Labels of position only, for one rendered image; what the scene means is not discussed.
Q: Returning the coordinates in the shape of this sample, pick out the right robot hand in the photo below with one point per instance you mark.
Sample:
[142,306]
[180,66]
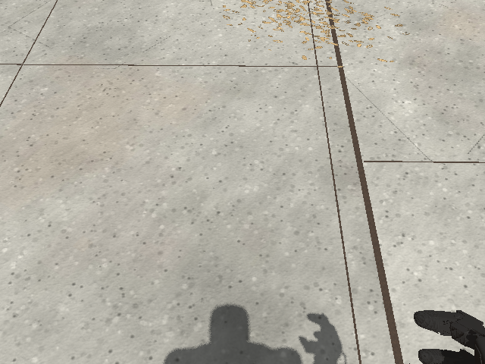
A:
[464,328]

